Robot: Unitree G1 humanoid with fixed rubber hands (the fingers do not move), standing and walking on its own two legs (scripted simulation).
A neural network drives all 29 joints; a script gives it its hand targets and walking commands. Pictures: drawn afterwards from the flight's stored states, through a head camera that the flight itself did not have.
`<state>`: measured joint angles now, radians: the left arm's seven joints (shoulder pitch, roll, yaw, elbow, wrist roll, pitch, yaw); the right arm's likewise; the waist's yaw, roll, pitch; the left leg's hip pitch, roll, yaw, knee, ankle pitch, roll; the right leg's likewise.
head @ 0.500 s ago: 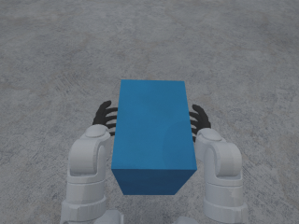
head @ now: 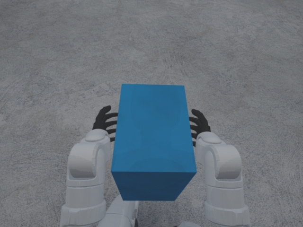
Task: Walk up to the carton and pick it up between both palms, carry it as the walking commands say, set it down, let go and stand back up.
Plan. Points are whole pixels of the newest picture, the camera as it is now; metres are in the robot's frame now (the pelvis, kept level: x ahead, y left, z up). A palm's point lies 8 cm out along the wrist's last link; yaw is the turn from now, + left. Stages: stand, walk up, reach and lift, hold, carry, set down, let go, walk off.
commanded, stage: carry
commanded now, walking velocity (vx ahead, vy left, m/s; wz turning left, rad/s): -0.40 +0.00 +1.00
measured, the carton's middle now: (150, 148) +0.30 +0.01 +0.00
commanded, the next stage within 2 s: none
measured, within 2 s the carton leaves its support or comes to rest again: neither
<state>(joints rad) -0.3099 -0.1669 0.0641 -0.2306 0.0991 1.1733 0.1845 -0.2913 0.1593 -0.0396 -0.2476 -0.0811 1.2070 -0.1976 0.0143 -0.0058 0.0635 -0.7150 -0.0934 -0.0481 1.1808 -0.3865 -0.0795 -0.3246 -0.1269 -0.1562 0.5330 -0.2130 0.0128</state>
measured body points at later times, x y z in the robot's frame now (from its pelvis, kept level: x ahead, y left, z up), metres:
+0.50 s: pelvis -0.21 +0.03 -0.01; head -0.15 +0.04 +0.44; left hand +0.00 +0.30 +0.06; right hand +0.13 +0.09 +0.05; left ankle -0.11 +0.18 -0.70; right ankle -0.13 -0.05 -0.74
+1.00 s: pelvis -0.39 -0.06 -0.02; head -0.35 -0.01 +0.43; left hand -0.35 +0.29 +0.05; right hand -0.13 +0.16 +0.05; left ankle -0.38 +0.16 -0.73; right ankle -0.31 -0.12 -0.74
